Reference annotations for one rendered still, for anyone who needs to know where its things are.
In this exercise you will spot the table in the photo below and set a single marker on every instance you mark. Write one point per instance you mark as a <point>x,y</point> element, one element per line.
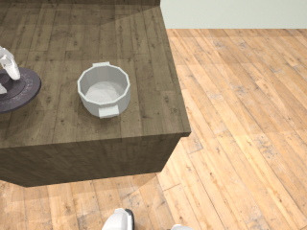
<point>54,139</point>

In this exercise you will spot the robot left foot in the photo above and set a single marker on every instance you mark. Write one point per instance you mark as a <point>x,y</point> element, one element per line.
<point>132,218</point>

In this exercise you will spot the robot left hand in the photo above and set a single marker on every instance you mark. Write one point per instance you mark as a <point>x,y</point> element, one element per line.
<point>8,63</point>

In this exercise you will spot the lid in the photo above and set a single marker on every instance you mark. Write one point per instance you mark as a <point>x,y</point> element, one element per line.
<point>22,91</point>

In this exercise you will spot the pot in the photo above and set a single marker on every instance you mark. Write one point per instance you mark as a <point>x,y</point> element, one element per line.
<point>104,90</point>

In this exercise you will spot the robot left shin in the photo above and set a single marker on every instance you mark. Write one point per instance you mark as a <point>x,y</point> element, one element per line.
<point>120,210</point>

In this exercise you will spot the knob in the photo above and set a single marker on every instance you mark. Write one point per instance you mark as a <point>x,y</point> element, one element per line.
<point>5,80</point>

